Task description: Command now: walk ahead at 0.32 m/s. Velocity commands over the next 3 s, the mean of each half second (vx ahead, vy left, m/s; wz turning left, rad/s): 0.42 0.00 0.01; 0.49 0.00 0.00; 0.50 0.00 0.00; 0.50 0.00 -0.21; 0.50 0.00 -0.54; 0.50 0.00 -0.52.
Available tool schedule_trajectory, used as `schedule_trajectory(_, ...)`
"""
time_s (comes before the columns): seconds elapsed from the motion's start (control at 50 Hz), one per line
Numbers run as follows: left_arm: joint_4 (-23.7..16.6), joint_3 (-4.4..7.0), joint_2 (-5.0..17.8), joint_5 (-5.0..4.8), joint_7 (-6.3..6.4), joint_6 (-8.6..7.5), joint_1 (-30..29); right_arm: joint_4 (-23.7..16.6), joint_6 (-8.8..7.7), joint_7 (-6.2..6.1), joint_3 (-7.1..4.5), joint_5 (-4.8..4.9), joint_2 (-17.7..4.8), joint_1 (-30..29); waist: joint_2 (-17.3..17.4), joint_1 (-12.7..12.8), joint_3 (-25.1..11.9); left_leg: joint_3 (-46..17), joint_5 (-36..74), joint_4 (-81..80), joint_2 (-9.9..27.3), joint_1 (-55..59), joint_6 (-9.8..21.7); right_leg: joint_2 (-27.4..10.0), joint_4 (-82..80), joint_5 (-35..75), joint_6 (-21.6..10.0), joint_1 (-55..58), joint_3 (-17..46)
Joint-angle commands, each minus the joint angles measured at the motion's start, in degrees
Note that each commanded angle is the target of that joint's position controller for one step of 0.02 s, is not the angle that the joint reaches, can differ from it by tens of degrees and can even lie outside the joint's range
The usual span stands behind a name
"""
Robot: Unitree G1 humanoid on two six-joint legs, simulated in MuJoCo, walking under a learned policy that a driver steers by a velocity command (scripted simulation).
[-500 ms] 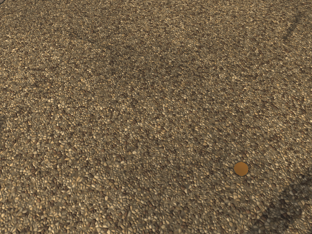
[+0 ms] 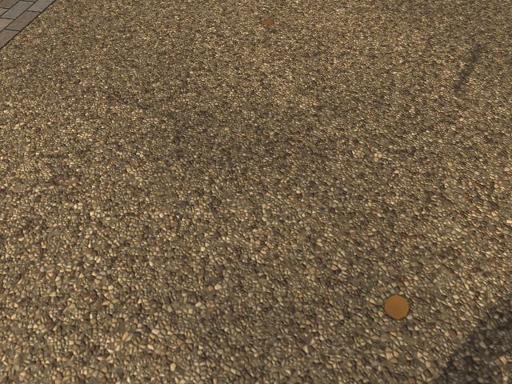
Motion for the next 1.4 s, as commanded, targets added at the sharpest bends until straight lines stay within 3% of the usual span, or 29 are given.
schedule_trajectory(0.02, 2.04, 1.98, 5.85, 0.73, -0.60, -1.43, 11.32, -5.69, -1.21, 0.06, -1.31, -0.47, -5.29, -9.04, 1.62, 7.23, -0.75, -6.30, -2.19, -0.87, 6.00, -16.71, 5.61, -0.87, -8.12, 9.27, -0.51, 19.67, 2.67)
schedule_trajectory(0.04, 2.05, 3.39, 12.42, 0.78, -0.25, -1.53, 16.66, -7.98, -1.89, 0.09, -0.07, -1.16, -1.18, -9.65, -13.72, 8.17, -2.16, 2.26, -6.04, 19.39, -1.68, -26.66, 0.34, -14.24, -18.22, -1.94, -6.10, 25.50, 24.60)
schedule_trajectory(0.06, 1.28, 3.36, 13.36, 1.41, -0.71, -1.93, 16.53, -9.11, -2.90, -0.33, -1.19, 0.20, -4.94, -9.50, -15.61, 7.87, -0.45, -1.21, -14.83, 31.74, -2.77, -34.70, -0.48, -22.06, -25.22, -11.02, -13.07, 24.19, 42.54)
schedule_trajectory(0.08, -0.06, 2.34, 10.04, 1.34, -0.50, -2.27, 11.86, -8.15, -3.72, -0.15, -1.91, 1.41, -7.07, -7.82, -9.82, 5.46, 4.37, -4.19, -10.46, 37.32, 1.11, -38.99, 0.63, -21.83, -25.65, -15.04, -13.04, 22.04, 39.98)
schedule_trajectory(0.1, -0.99, 1.79, 7.86, 1.31, -0.24, -2.34, 9.15, -7.02, -4.21, 0.26, -1.95, 1.40, -7.24, -7.09, -7.78, 4.32, 6.40, -3.25, -4.39, 38.07, 3.25, -40.44, 1.54, -19.06, -25.56, -12.98, -11.04, 21.09, 33.89)
schedule_trajectory(0.16, -1.49, 0.71, 5.46, 1.87, -0.10, -1.76, 8.14, -5.85, -4.74, 1.22, -2.28, -0.23, -6.25, -8.11, -6.05, 3.39, 5.26, -0.63, 7.04, 34.13, 6.42, -37.69, 1.66, -13.06, -26.05, 7.89, -6.91, 19.95, 20.12)
schedule_trajectory(0.22, -0.72, 0.49, 5.56, 1.47, 0.15, -1.21, 10.79, -6.43, -4.38, 2.03, -1.74, -0.55, -3.95, -9.79, -5.50, 3.68, 3.59, 2.55, 11.73, 30.37, 6.16, -37.30, -0.28, -10.96, -25.66, 26.81, -6.91, 20.22, 12.56)
schedule_trajectory(0.3, -0.19, 0.38, 6.35, 1.53, 1.27, -0.31, 12.00, -9.47, -4.86, 2.67, -0.42, -0.18, -1.28, -18.33, -5.07, 5.47, 5.79, 5.28, 20.82, 14.71, 4.64, -32.64, -1.66, -8.37, -27.90, 30.16, -5.73, 15.47, 6.79)
schedule_trajectory(0.42, 1.87, 1.00, 7.61, 0.69, 1.73, 0.28, 15.36, -12.12, -6.02, 4.40, -0.33, 0.42, -2.23, -25.94, -5.38, 5.39, 8.07, 5.43, 22.49, 2.51, 2.23, -29.29, 1.28, -12.42, -26.21, 35.08, -6.24, 21.10, 6.31)
schedule_trajectory(0.46, 1.72, 1.57, 8.89, 0.81, 1.95, 0.66, 14.26, -11.57, -6.08, 4.35, -1.18, 0.16, -4.36, -23.00, -7.07, 2.31, 4.25, 6.31, 18.81, 1.81, -0.01, -23.85, 3.61, -13.22, -20.25, 52.08, -5.28, 24.70, 5.85)
schedule_trajectory(0.5, 1.20, 1.89, 9.67, 1.39, 2.18, 1.66, 12.52, -7.83, -5.55, 3.35, -3.16, 0.13, -8.25, -9.62, -8.03, -5.22, -5.39, 8.28, 18.45, 0.40, -2.74, -6.19, 6.92, -11.26, -3.73, 67.74, -3.55, 23.71, 3.82)
schedule_trajectory(0.52, -0.03, 1.33, 8.65, 2.03, 2.35, 1.65, 11.75, -5.23, -5.09, 2.45, -3.93, -0.43, -10.49, 1.02, -6.38, -9.64, -12.89, 1.12, 19.27, 3.48, 4.09, 13.56, 9.98, -9.90, 10.67, 56.25, -2.31, 10.90, 4.20)
schedule_trajectory(0.54, -1.45, -1.19, -0.46, 2.42, 1.45, 0.72, 19.78, -3.81, -5.05, 2.31, -5.04, -1.63, -15.74, 6.35, 9.47, -4.94, -23.07, -28.20, 8.69, 1.92, 21.08, 36.90, 20.37, 1.85, 35.36, 10.86, 1.68, -13.42, 3.88)
schedule_trajectory(0.56, -0.07, -0.47, 3.70, 0.94, 0.83, -0.87, 18.08, -2.99, -4.95, 2.20, -3.78, -1.07, -9.91, 6.83, 9.17, -6.90, -26.04, -41.76, 0.34, -7.91, 23.71, 35.90, 21.30, 4.08, 43.00, -10.33, 1.18, -20.15, 12.02)
schedule_trajectory(0.58, -2.98, 0.98, 7.93, -1.09, 0.46, -1.71, 10.32, -3.05, -4.81, 1.87, -2.93, -0.50, -7.96, 1.23, 7.50, -5.77, -12.83, -32.04, -1.69, -10.60, 21.09, 25.57, 17.63, 0.34, 44.18, -6.99, 0.72, -25.05, 10.70)
schedule_trajectory(0.62, -4.46, 0.93, 6.68, -0.42, 0.83, -2.18, 4.49, -3.10, -5.05, 2.14, -2.12, -0.83, -5.51, -5.80, -0.18, -1.65, -1.97, -18.75, 7.79, -14.69, 16.29, 7.36, 14.59, -4.70, 37.55, 1.82, 0.94, -22.36, 7.51)
schedule_trajectory(0.68, -3.15, 0.67, 3.55, 0.55, 1.10, -0.29, 8.68, -2.03, -6.29, 2.66, -1.95, -1.23, -4.45, -8.22, 2.83, 2.74, -0.56, -10.49, 14.65, -19.58, 12.72, -3.69, 14.68, -7.58, 32.58, 5.48, 2.69, -14.88, 7.18)
schedule_trajectory(0.74, -5.44, 0.48, 3.11, 1.44, 1.55, 0.44, 3.64, 0.21, -7.02, 2.35, -2.37, -1.04, -6.49, -6.78, 2.64, 2.49, 2.77, -5.61, 17.80, -22.03, 11.89, -7.43, 15.07, -8.74, 24.70, 10.80, 4.88, -18.19, 6.17)
schedule_trajectory(0.82, -8.06, -0.31, 1.59, 1.55, 0.82, -0.63, -5.95, 1.90, -6.31, 1.45, -2.63, -0.57, -8.53, -3.46, 1.51, -1.05, 3.95, -0.15, 19.35, -21.62, 9.07, -6.07, 12.34, -6.78, 6.39, 25.26, 5.12, -16.75, 3.82)
schedule_trajectory(0.92, -11.07, -0.06, 3.04, 0.66, -0.62, -1.25, -13.20, 5.01, -4.88, 1.21, -3.03, 0.39, -10.62, 1.93, 1.84, -3.54, 4.16, -2.00, 17.56, -17.68, 13.71, 4.18, 10.92, -4.90, -2.98, 25.01, 3.32, -17.71, 4.30)
schedule_trajectory(0.98, -11.25, 0.70, 4.89, 0.76, -1.23, -1.54, -10.80, 5.90, -3.62, 0.83, -3.28, 0.30, -11.41, 1.66, 3.16, -1.02, 2.24, -2.95, 25.17, -11.97, 15.57, 9.42, 9.03, -3.26, -5.53, 17.71, 0.80, -13.50, 3.31)
schedule_trajectory(1.02, -7.34, 3.07, 9.23, 1.00, -0.61, -1.53, 3.66, 5.52, -3.01, 0.66, -2.28, -0.50, -9.24, 0.95, 1.36, 6.04, -7.45, 1.44, 35.59, 6.92, 10.29, 4.79, 5.96, -1.98, -6.39, 17.77, -2.56, 7.49, 1.87)
schedule_trajectory(1.04, -6.52, 4.47, 15.43, 2.33, -0.20, -1.32, 11.26, 3.51, -3.70, 0.84, -0.39, -1.30, -3.86, 5.91, -9.41, 5.98, -17.67, 5.08, 18.76, 29.10, 3.76, -13.88, 2.20, -16.23, -5.75, 15.15, -9.80, 29.74, 21.95)
schedule_trajectory(1.06, -5.49, 4.32, 14.07, 1.49, -0.53, -0.92, 13.73, 4.26, -4.83, 1.11, 0.33, -0.67, -2.06, 7.95, -18.55, 5.88, -22.37, 0.72, -12.30, 42.14, -2.89, -28.09, 0.40, -22.04, -15.81, 4.71, -15.33, 37.98, 43.56)
schedule_trajectory(1.08, -6.13, 2.85, 9.69, 1.21, -0.65, -0.95, 11.10, 3.78, -5.68, 1.50, -1.21, 0.75, -8.45, 3.96, -12.25, 6.69, -15.90, -3.69, -11.66, 47.55, 0.71, -34.43, 1.33, -20.80, -17.78, -1.01, -12.87, 33.89, 40.32)
schedule_trajectory(1.1, -6.89, 2.30, 7.94, 1.40, -0.51, -0.91, 7.29, 2.37, -6.13, 1.64, -1.39, 1.48, -9.17, -0.90, -8.78, 5.77, -9.39, -2.12, -6.85, 47.02, 3.59, -35.89, 2.12, -18.77, -18.32, 1.39, -10.95, 26.79, 32.32)
schedule_trajectory(1.14, -7.54, 1.50, 5.26, 2.04, -0.65, -1.23, 1.44, 2.00, -5.71, 1.25, -1.62, -0.12, -8.15, -3.78, -4.90, 2.50, -2.77, -1.08, 1.13, 39.92, 7.85, -31.73, 1.70, -14.51, -21.44, 12.59, -9.50, 14.17, 22.27)
schedule_trajectory(1.22, -6.26, 1.83, 5.77, 1.73, -0.72, -2.38, 1.01, 2.78, -3.63, 0.95, -1.13, -0.70, -4.90, -2.46, -4.81, -0.18, -1.07, -0.28, 6.88, 33.92, 8.85, -27.81, -0.34, -12.26, -26.29, 22.99, -10.58, 7.91, 14.29)
schedule_trajectory(1.4, -1.32, 2.61, 8.33, 0.85, 0.82, -0.99, 8.37, -1.84, -4.78, 2.22, -0.14, -0.50, -2.86, -19.30, -3.77, 5.02, 3.88, 2.63, 25.64, 6.77, 6.10, -28.52, -1.30, -10.65, -28.07, 22.44, -8.27, 12.56, 6.26)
